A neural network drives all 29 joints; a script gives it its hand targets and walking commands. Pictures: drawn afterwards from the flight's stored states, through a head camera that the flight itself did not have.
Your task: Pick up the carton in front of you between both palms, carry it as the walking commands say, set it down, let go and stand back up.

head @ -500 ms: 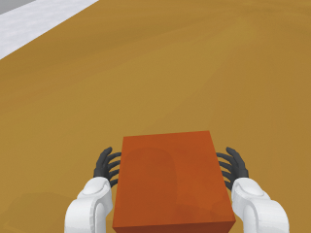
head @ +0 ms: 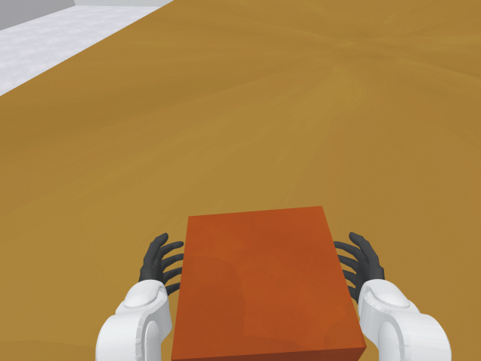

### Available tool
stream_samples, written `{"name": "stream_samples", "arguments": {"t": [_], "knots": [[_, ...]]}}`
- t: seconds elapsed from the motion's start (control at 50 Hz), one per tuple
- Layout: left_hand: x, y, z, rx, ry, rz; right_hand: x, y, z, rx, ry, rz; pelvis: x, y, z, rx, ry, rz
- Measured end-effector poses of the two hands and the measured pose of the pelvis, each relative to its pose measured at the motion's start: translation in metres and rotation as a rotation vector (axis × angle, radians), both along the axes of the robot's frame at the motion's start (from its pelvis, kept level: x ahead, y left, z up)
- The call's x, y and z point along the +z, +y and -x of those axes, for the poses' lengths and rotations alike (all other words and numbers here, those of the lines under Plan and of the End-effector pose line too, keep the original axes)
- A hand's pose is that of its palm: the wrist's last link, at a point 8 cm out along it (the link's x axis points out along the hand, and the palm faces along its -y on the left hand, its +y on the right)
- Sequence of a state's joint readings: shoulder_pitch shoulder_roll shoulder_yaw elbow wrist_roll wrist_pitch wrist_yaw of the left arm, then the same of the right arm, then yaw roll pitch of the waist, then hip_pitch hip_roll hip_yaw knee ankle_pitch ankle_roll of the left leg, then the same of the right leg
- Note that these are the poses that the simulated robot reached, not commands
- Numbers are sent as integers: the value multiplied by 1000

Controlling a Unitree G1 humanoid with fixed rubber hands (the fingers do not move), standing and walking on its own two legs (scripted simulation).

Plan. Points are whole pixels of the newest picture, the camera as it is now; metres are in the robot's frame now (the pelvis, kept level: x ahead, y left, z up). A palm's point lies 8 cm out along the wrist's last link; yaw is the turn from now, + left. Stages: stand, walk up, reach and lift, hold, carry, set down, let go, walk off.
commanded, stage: carry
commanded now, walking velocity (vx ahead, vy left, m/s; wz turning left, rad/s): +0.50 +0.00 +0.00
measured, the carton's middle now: (262, 309) +0.23 -0.01 +0.01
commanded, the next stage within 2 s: none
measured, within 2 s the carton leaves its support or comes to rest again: neither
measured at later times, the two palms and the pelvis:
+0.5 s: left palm (192, 154) +0.56 +0.13 +0.09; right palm (319, 151) +0.58 -0.17 +0.08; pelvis +0.35 -0.03 +0.00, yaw +3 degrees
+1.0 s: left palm (188, 89) +0.92 +0.18 +0.10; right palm (281, 87) +0.91 -0.12 +0.10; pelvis +0.69 +0.03 +0.00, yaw +0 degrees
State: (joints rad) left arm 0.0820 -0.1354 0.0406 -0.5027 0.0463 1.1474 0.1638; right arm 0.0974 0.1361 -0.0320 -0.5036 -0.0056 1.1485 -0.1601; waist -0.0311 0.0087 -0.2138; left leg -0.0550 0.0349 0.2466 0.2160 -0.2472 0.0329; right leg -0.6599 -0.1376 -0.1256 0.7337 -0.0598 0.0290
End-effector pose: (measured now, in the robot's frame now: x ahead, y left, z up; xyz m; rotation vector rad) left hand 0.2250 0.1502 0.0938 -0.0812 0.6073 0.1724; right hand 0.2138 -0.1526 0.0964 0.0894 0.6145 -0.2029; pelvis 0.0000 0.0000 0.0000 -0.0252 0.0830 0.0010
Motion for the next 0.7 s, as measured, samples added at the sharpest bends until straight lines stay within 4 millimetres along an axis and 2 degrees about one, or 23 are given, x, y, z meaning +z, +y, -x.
{"name": "stream_samples", "arguments": {"t": [0.08,0.18,0.24,0.36,0.48,0.6,0.7], "knots": [[-12,-6,-56,20,13,5,-14,-5,-64,26,14,-10,-10,-9,-63,5,-14,-10],[-38,-23,-140,31,25,-14,-50,-21,-154,50,26,-41,-38,-28,-150,29,-41,-11],[-49,-28,-180,48,89,-30,-65,-26,-200,68,90,-55,-36,-38,-188,42,-33,-7],[-32,-26,-238,96,114,-28,-48,-22,-273,119,116,-49,-8,-44,-255,59,-17,-38],[-7,-22,-321,74,41,-32,-23,-19,-349,105,44,-37,3,-36,-335,54,-6,-50],[-6,-4,-413,48,-11,-11,-17,-2,-433,70,-8,-28,-9,-13,-426,44,-21,-26],[-29,22,-498,42,-25,35,-28,23,-515,58,-23,5,-32,13,-505,20,-33,-40]]}}
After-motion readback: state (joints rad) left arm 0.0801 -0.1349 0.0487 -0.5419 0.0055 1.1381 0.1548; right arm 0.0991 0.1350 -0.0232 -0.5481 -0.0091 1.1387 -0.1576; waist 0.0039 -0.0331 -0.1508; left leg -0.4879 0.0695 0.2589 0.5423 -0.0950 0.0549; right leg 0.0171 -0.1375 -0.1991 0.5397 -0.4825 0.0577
